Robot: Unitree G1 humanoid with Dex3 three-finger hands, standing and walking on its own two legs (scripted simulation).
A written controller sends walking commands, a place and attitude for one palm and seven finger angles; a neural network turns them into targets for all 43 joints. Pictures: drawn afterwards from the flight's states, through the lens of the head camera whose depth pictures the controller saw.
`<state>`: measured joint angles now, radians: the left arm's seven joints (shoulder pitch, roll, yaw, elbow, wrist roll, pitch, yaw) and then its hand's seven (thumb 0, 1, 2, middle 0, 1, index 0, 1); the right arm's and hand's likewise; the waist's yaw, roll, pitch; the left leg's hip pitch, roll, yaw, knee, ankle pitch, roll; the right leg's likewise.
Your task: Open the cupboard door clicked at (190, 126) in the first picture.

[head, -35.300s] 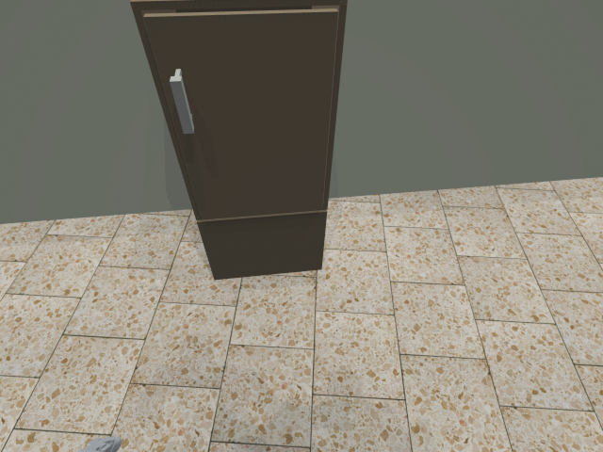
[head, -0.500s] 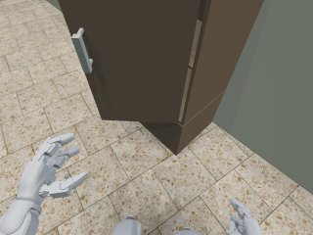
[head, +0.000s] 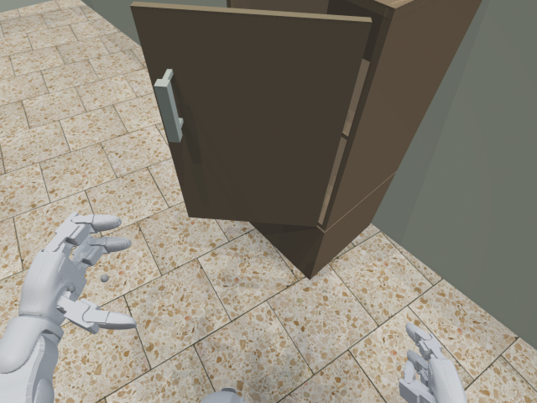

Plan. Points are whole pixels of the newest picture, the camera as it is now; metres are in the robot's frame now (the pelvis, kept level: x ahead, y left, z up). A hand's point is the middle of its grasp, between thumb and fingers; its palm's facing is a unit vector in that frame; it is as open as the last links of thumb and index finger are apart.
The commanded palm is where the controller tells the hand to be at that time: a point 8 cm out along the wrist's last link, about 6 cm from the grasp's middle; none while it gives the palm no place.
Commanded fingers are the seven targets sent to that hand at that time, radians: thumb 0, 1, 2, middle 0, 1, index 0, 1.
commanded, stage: raise the hand with hooked fingers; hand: left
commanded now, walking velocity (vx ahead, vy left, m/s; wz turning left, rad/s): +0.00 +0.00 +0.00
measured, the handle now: (172, 106) +0.62 +0.24 +0.08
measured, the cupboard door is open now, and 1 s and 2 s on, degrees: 44 44 44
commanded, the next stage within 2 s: move the hooked fingers beside the handle in 0.84 s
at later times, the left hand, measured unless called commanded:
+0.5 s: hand (74, 245) +0.29 +0.28 +0.10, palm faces +0.00 -1.00 -0.03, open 14.0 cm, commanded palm +0.26 +0.33 +0.10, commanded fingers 0.00 -0.50 0.30 -0.30 -1.20 -0.30 -1.20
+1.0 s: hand (83, 251) +0.28 +0.27 +0.09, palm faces +0.01 -1.00 -0.03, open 13.9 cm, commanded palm +0.27 +0.32 +0.09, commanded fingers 0.00 -0.50 0.30 -0.30 -1.20 -0.30 -1.20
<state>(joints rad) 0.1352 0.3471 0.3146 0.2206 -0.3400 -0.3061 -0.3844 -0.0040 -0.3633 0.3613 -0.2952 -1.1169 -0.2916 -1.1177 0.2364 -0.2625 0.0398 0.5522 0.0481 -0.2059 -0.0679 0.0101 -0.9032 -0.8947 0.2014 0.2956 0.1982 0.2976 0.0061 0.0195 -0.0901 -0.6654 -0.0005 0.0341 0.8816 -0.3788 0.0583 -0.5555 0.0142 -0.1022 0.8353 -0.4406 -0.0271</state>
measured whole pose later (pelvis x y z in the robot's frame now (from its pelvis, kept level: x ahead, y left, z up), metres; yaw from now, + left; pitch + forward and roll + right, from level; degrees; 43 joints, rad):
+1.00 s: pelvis -0.01 -0.01 +0.01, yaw +0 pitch +7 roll -2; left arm -0.06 0.42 0.41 0.43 -0.36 -0.23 -0.51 -0.01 -0.50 0.30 -0.30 -1.20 -0.30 -1.20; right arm 0.27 -0.28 0.06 0.57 0.06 -0.19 -0.08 0.01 -0.90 -0.89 0.20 0.30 0.20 0.30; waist 0.01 0.03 -0.07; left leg -0.58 0.00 0.03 0.79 -0.33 0.05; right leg -0.48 0.02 -0.10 0.75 -0.39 -0.03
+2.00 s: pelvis +0.00 +0.01 -0.01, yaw -2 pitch +17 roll -4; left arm -0.80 0.68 0.48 1.17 -0.17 -0.35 -0.50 -0.01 -0.50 0.30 -0.30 -1.20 -0.30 -1.20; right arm 0.37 -0.30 0.06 0.61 0.03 0.01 -0.06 0.00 -0.90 -0.89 0.20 0.30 0.20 0.30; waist -0.12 0.00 -0.09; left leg -0.84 0.02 0.05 0.92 -0.37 0.08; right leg -0.73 0.03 -0.08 0.84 -0.41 -0.01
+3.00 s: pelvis +0.02 +0.02 -0.02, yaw -4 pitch +26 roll -7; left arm -1.10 0.90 0.51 1.30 -0.06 -0.25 -0.49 -0.01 -0.50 0.30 -0.30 -1.20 -0.30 -1.21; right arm 0.45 -0.29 0.09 0.60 0.00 0.12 -0.04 0.00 -0.90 -0.89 0.21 0.30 0.20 0.30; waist -0.22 0.02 -0.07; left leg -1.03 0.05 0.01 1.00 -0.42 0.08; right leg -0.88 0.07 -0.11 0.85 -0.42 -0.01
